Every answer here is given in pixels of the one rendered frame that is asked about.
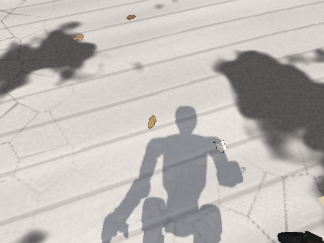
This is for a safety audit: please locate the right robot hand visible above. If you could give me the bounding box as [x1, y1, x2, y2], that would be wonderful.
[277, 231, 324, 243]

